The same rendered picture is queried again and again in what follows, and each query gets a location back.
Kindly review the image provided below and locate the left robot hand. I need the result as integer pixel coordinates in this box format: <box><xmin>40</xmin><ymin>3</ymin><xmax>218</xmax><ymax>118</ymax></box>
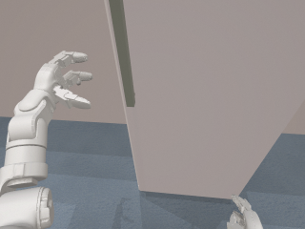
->
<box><xmin>33</xmin><ymin>51</ymin><xmax>93</xmax><ymax>110</ymax></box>

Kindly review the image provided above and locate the handle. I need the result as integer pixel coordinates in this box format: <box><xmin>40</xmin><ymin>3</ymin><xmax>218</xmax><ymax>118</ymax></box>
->
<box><xmin>109</xmin><ymin>0</ymin><xmax>135</xmax><ymax>107</ymax></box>

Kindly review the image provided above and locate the left robot upper arm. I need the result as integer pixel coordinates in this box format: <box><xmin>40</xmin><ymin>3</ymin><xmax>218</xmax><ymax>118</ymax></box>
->
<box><xmin>0</xmin><ymin>186</ymin><xmax>54</xmax><ymax>229</ymax></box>

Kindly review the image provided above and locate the right robot hand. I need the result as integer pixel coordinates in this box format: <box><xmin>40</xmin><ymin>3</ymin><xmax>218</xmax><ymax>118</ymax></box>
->
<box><xmin>227</xmin><ymin>194</ymin><xmax>263</xmax><ymax>229</ymax></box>

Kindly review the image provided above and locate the fridge door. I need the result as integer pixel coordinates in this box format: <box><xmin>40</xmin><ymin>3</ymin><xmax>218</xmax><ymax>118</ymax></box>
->
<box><xmin>106</xmin><ymin>0</ymin><xmax>305</xmax><ymax>199</ymax></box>

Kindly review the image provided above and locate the left robot forearm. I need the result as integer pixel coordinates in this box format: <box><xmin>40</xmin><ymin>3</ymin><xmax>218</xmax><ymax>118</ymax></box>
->
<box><xmin>0</xmin><ymin>89</ymin><xmax>56</xmax><ymax>197</ymax></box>

